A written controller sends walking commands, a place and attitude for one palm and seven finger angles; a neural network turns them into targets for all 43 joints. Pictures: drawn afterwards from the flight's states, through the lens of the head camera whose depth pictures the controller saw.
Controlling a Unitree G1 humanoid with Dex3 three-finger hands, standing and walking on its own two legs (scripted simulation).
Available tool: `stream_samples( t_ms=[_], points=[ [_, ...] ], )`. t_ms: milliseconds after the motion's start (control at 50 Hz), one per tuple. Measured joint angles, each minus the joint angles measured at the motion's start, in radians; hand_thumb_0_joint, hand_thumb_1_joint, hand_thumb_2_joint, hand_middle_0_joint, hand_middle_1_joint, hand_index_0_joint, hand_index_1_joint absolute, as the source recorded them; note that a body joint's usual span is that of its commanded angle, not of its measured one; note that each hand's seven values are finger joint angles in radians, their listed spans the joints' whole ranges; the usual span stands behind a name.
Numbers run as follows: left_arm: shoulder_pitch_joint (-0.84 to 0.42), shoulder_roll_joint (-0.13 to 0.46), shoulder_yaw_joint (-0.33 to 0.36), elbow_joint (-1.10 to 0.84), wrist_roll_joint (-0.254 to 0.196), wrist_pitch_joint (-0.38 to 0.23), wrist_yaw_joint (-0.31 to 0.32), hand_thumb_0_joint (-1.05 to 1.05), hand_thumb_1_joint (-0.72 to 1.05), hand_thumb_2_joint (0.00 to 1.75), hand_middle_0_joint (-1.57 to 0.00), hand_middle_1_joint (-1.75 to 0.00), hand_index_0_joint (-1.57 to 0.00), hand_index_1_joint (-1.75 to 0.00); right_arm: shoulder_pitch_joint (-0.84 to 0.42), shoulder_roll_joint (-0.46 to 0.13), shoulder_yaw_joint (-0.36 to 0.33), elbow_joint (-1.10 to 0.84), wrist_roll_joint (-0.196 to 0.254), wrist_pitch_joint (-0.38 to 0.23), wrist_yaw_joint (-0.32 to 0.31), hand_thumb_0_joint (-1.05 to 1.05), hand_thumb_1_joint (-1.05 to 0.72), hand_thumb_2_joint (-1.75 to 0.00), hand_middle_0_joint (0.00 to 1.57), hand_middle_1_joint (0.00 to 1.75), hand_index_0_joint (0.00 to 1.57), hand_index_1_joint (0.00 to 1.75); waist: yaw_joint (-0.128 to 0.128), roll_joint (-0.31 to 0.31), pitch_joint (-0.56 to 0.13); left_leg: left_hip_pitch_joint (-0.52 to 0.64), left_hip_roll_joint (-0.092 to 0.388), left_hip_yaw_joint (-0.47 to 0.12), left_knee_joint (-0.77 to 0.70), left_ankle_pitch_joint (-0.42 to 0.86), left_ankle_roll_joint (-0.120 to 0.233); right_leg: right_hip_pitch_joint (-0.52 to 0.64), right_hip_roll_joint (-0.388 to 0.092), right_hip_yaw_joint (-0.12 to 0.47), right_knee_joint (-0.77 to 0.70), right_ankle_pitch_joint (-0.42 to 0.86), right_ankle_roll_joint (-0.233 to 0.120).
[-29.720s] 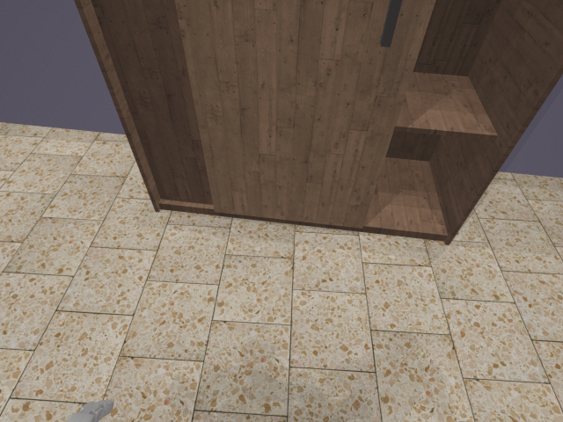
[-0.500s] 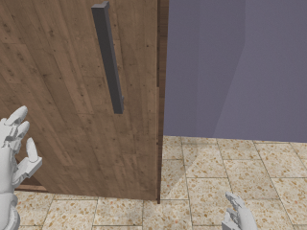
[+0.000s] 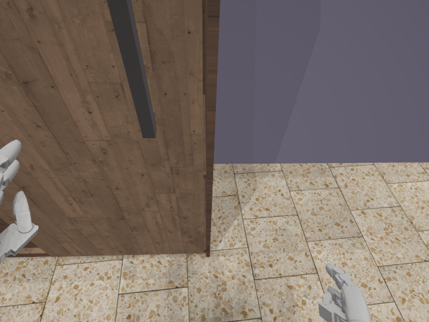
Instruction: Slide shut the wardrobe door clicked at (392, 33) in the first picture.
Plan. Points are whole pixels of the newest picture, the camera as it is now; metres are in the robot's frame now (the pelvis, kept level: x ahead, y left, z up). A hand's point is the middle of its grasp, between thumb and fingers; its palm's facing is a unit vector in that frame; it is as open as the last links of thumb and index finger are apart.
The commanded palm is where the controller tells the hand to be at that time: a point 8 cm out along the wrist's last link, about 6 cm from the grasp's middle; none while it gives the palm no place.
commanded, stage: step back with the hand held close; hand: left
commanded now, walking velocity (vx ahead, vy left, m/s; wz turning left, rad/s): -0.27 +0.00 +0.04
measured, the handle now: (137, 63) +0.46 +0.17 +0.24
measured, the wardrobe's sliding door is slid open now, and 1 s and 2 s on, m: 0.01 0.01 0.01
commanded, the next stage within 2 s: stop stepping back and stand still in 0.94 s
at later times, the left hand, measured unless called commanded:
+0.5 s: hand out of the picture +0.12 +0.28 +0.18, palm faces +0.49 -0.74 -0.46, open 7.4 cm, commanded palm +0.05 +0.31 +0.18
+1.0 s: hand out of the picture +0.04 +0.29 +0.17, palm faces +0.48 -0.76 -0.43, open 7.4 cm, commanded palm -0.04 +0.31 +0.18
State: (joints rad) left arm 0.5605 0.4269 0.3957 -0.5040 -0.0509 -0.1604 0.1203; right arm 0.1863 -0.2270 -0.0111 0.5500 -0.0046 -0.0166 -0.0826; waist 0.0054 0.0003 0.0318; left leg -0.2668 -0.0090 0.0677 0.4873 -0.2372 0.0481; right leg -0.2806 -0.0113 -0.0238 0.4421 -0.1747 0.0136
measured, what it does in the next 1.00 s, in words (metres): walks backwards: right foot, then left foot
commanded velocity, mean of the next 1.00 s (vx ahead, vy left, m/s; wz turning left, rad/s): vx -0.35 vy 0.00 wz -0.01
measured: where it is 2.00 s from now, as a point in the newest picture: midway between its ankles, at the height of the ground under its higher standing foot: outside the picture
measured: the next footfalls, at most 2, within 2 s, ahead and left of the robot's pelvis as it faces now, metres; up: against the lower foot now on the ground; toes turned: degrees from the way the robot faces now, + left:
right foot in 0.50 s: -0.07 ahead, -0.12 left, +0.00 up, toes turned +6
left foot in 0.92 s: -0.11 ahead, +0.09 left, +0.00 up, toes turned +0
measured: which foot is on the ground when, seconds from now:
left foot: down 0.00-0.76, up 0.78-0.90, down 0.92-1.00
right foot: down 0.00-0.40, up 0.42-0.48, down 0.50-0.94, up 0.96-1.00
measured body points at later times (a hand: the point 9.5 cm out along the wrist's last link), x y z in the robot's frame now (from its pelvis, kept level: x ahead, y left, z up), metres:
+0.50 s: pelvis -0.07 +0.00 -0.01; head -0.06 +0.03 +0.44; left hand +0.09 +0.31 +0.20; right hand +0.10 -0.23 -0.09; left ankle +0.01 +0.08 -0.74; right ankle -0.06 -0.13 -0.72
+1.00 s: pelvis -0.17 +0.00 -0.01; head -0.13 +0.04 +0.44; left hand +0.01 +0.32 +0.19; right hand +0.02 -0.24 -0.07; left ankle -0.15 +0.09 -0.74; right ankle -0.13 -0.13 -0.73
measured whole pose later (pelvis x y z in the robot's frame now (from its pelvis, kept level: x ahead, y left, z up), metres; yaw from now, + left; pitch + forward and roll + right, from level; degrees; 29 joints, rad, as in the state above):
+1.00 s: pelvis -0.17 +0.00 -0.01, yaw +3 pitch +3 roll -1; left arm 0.45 0.47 0.48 -0.50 -0.03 -0.28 0.15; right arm 0.18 -0.20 -0.02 0.62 -0.02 -0.09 -0.09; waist 0.00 -0.08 0.00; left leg -0.37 -0.05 -0.02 0.56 -0.24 0.05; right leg -0.43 0.04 0.06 0.65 -0.29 -0.01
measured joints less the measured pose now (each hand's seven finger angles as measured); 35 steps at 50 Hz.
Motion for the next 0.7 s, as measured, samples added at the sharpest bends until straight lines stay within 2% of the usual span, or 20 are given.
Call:
stream_samples(
  t_ms=[100, 300, 340, 400, 460, 500, 560, 600, 700],
  points=[
    [-0.019, 0.013, 0.043, -0.010, 0.007, -0.022, 0.013, 0.02, 0.89, 0.90, -0.22, -0.30, -0.22, -0.30, 0.013, 0.008, 0.007, -0.009, -0.001, -0.010, -0.002, 0.02, -0.90, -0.90, 0.21, 0.30, 0.20, 0.30, 0.009, -0.016, -0.007, -0.032, -0.007, 0.002, 0.041, 0.002, 0.009, -0.035, -0.009, 0.001, 0.049, -0.002, 0.004],
    [-0.081, -0.077, 0.012, 0.028, 0.043, -0.048, 0.021, 0.02, 0.89, 0.90, -0.21, -0.30, -0.21, -0.30, 0.032, 0.011, 0.019, 0.009, -0.007, -0.062, 0.007, 0.02, -0.90, -0.90, 0.21, 0.30, 0.21, 0.30, 0.025, -0.005, -0.016, -0.136, -0.002, -0.018, 0.166, -0.054, 0.017, -0.107, -0.003, -0.013, 0.115, 0.004, -0.001],
    [-0.085, -0.078, 0.004, 0.004, 0.043, -0.056, 0.026, 0.02, 0.89, 0.90, -0.21, -0.30, -0.21, -0.30, 0.037, 0.012, 0.022, 0.019, -0.010, -0.071, 0.008, 0.02, -0.90, -0.90, 0.21, 0.30, 0.21, 0.30, 0.020, -0.014, -0.012, -0.152, -0.003, -0.026, 0.170, -0.051, 0.014, -0.117, -0.002, -0.016, 0.111, 0.006, -0.004],
    [-0.084, -0.055, 0.012, -0.037, 0.044, -0.075, 0.033, 0.02, 0.89, 0.90, -0.21, -0.30, -0.21, -0.30, 0.045, 0.015, 0.025, 0.027, -0.014, -0.084, 0.005, 0.02, -0.90, -0.90, 0.21, 0.30, 0.21, 0.30, 0.005, -0.023, 0.000, -0.158, -0.001, -0.036, 0.145, 0.036, 0.017, -0.129, 0.011, -0.012, 0.121, -0.024, -0.001],
    [-0.086, -0.015, 0.040, -0.043, 0.055, -0.095, 0.027, 0.02, 0.89, 0.90, -0.22, -0.30, -0.21, -0.30, 0.064, 0.026, 0.018, 0.033, -0.018, -0.096, 0.003, 0.02, -0.90, -0.90, 0.21, 0.30, 0.21, 0.30, -0.016, -0.017, 0.002, -0.164, -0.005, -0.064, 0.142, 0.044, 0.020, -0.119, 0.046, 0.018, 0.231, -0.050, 0.001],
    [-0.075, 0.001, 0.064, -0.037, 0.059, -0.108, 0.023, 0.02, 0.89, 0.90, -0.22, -0.30, -0.21, -0.30, 0.081, 0.031, 0.014, 0.039, -0.020, -0.101, 0.006, 0.02, -0.90, -0.90, 0.21, 0.30, 0.21, 0.30, -0.019, -0.005, -0.024, -0.180, -0.001, -0.080, 0.137, 0.046, 0.018, -0.075, 0.072, 0.028, 0.274, -0.076, -0.001],
    [-0.046, 0.008, 0.105, -0.030, 0.050, -0.131, 0.022, 0.02, 0.89, 0.90, -0.22, -0.30, -0.21, -0.30, 0.079, 0.037, 0.015, 0.048, -0.024, -0.114, 0.013, 0.02, -0.90, -0.90, 0.21, 0.30, 0.21, 0.30, -0.003, -0.002, -0.057, -0.221, 0.011, -0.075, 0.130, 0.062, 0.011, 0.000, 0.086, 0.043, 0.201, -0.163, -0.009],
    [-0.045, 0.001, 0.113, -0.022, 0.037, -0.139, 0.022, 0.02, 0.89, 0.90, -0.21, -0.30, -0.21, -0.30, 0.049, 0.039, 0.017, 0.056, -0.024, -0.123, 0.019, 0.02, -0.90, -0.90, 0.21, 0.30, 0.21, 0.30, 0.013, -0.011, -0.044, -0.243, 0.017, -0.058, 0.120, 0.081, 0.002, 0.020, 0.085, 0.057, 0.116, -0.185, -0.021],
    [-0.087, -0.032, 0.021, -0.017, 0.019, -0.118, 0.009, 0.02, 0.89, 0.90, -0.21, -0.30, -0.21, -0.30, -0.038, 0.037, 0.015, 0.076, -0.018, -0.120, 0.020, 0.02, -0.90, -0.90, 0.21, 0.30, 0.21, 0.30, 0.022, 0.000, 0.028, -0.221, 0.038, -0.056, 0.031, 0.171, -0.011, 0.005, 0.103, 0.061, 0.088, -0.111, -0.025]
  ],
)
